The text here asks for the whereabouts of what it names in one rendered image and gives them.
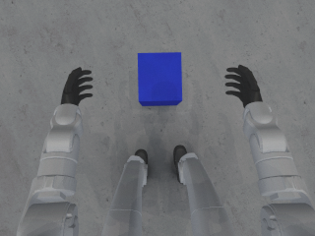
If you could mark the carton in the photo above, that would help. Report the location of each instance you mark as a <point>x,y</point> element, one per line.
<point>159,78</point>

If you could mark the left robot shin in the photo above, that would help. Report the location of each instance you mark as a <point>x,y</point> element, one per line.
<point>135,157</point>

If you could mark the right robot forearm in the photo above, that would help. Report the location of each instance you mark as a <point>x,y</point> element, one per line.
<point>278,177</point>

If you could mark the left robot upper arm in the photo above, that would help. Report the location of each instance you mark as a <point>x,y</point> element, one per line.
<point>51,219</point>

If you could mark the left robot hand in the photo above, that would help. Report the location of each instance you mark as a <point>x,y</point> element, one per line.
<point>71,92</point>

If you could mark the right robot upper arm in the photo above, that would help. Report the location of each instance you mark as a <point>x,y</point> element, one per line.
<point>287,219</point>

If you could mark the right robot hand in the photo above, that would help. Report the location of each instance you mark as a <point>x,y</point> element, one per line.
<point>249,90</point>

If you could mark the left robot forearm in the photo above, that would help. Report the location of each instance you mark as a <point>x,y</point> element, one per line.
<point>55,179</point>

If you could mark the robot left thigh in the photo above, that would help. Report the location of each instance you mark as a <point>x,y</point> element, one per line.
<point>124,217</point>

